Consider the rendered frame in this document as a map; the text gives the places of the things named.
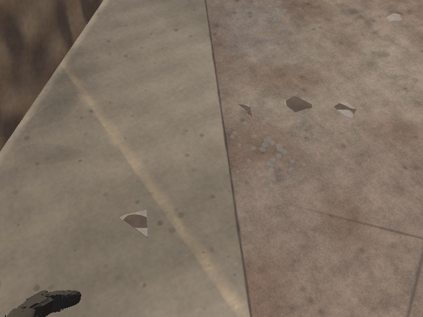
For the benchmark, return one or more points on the robot left hand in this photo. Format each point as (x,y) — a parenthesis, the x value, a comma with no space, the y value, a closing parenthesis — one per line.
(43,303)

